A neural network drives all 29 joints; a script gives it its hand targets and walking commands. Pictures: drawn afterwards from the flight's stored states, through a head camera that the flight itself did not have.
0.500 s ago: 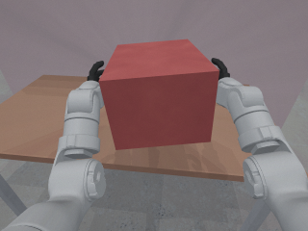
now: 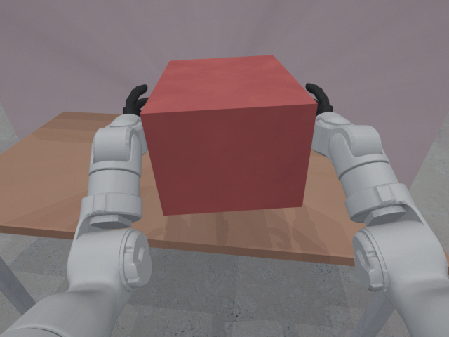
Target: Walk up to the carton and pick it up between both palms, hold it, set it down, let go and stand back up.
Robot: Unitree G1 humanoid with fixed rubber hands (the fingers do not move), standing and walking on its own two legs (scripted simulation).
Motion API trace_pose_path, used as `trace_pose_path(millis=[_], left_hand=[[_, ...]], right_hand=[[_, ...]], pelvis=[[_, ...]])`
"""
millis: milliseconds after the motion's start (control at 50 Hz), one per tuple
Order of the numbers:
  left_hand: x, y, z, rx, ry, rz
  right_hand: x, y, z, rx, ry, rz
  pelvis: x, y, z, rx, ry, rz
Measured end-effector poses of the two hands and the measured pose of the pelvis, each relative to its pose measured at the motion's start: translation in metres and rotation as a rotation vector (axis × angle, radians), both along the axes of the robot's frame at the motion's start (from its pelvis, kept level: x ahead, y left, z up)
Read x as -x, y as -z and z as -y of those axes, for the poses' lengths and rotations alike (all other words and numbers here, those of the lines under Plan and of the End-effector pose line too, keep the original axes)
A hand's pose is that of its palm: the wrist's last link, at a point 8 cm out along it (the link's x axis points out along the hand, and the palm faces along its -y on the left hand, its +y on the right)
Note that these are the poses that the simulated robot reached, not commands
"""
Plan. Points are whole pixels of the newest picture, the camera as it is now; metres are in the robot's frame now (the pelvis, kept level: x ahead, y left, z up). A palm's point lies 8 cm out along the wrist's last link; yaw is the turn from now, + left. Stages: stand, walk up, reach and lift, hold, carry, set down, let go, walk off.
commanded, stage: hold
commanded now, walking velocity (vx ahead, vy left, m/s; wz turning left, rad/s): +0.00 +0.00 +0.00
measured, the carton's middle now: (226, 123) +0.42 +0.00 +0.24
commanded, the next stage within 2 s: set down in 1.62 s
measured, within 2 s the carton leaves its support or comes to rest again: neither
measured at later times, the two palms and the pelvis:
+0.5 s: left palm (137, 128) +0.38 +0.16 +0.26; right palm (320, 126) +0.37 -0.16 +0.26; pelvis +0.00 +0.00 +0.00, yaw +0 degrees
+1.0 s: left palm (138, 129) +0.38 +0.16 +0.26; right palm (320, 126) +0.37 -0.16 +0.26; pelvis +0.00 +0.00 +0.00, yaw +0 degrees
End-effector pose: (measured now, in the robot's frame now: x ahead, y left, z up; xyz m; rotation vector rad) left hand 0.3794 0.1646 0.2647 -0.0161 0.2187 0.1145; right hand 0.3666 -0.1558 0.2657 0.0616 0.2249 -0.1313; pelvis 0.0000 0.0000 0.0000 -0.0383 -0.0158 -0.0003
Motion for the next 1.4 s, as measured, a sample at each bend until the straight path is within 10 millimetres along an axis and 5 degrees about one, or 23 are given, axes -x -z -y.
trace_pose_path(millis=[1400], left_hand=[[-0.002, 0.011, 0.004, -0.02, -0.001, -0.018]], right_hand=[[-0.004, 0.006, 0.004, -0.005, 0.001, -0.02]], pelvis=[[-0.001, 0.0, 0.0, 0.004, -0.004, -0.009]])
